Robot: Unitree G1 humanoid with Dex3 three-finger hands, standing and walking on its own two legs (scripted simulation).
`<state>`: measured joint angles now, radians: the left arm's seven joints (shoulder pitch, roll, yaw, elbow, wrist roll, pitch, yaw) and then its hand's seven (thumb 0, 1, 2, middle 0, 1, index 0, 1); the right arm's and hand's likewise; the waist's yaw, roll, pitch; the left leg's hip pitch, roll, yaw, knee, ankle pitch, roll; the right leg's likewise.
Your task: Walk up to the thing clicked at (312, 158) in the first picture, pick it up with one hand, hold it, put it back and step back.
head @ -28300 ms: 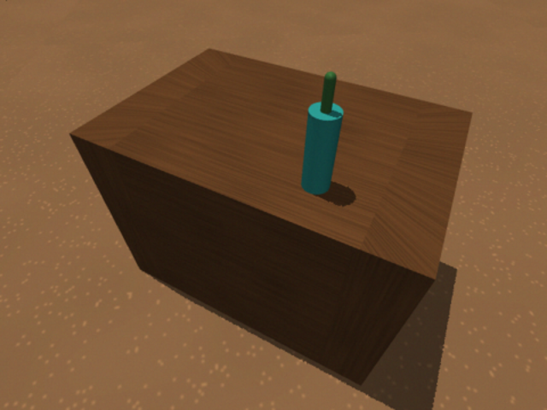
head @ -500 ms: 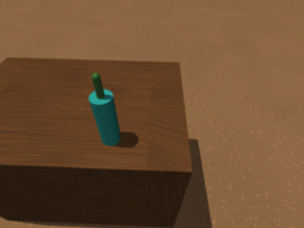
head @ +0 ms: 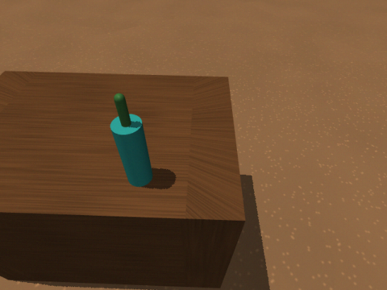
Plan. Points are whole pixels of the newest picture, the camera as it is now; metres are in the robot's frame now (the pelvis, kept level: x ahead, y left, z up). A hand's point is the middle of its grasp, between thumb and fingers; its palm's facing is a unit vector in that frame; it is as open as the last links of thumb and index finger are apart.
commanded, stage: stand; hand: left
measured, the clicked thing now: (131, 142) +0.46 +0.17 +0.06
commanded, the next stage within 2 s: step back in 0.58 s
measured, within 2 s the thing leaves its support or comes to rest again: neither
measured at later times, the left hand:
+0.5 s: hand out of the picture +0.07 +0.25 -0.16, palm faces -0.03 -0.94 -0.33, open 7.4 cm
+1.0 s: hand out of the picture +0.03 +0.25 -0.16, palm faces -0.04 -0.91 -0.42, open 7.4 cm
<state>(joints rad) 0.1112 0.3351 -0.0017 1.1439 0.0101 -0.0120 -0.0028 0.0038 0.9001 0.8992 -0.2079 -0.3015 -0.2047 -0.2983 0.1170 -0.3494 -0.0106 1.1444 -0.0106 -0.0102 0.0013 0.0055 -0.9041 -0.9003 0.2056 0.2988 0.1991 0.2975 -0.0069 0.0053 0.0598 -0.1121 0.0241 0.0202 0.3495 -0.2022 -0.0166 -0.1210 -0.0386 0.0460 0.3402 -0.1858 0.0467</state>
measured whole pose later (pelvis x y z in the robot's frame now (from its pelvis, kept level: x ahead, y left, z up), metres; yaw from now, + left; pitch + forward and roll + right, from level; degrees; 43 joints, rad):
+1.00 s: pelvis -0.07 -0.02 -0.02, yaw +0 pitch -1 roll +1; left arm 0.09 0.36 0.04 0.90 0.04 0.04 0.01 0.01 0.90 0.90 -0.21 -0.30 -0.21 -0.30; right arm 0.09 -0.43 -0.07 0.92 0.02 0.06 -0.01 0.00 -0.91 -0.90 0.20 0.30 0.20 0.30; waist 0.01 0.03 0.19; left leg -0.42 -0.08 -0.09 1.08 -0.51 0.00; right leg -0.38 -0.04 0.02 0.62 -0.22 0.00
